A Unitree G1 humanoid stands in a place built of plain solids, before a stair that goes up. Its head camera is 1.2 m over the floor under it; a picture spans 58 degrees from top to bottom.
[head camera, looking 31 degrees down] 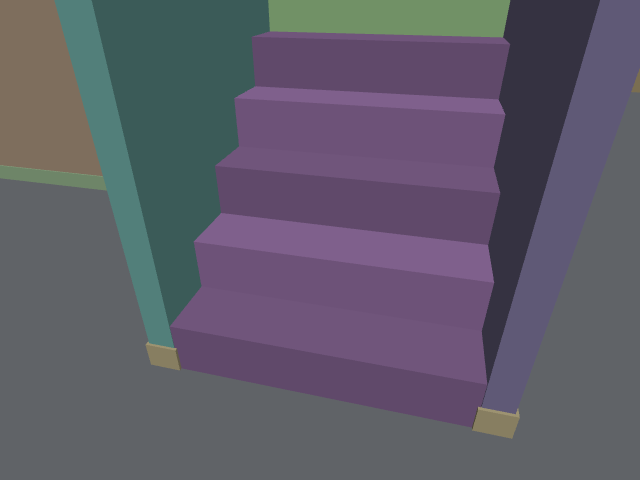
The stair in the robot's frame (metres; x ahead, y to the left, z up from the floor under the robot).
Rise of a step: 0.20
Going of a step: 0.23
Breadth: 1.02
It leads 14 degrees to the right of straight ahead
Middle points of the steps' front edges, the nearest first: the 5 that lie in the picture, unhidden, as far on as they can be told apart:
0.98 0.01 0.20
1.20 -0.04 0.40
1.42 -0.10 0.60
1.65 -0.15 0.80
1.87 -0.21 1.00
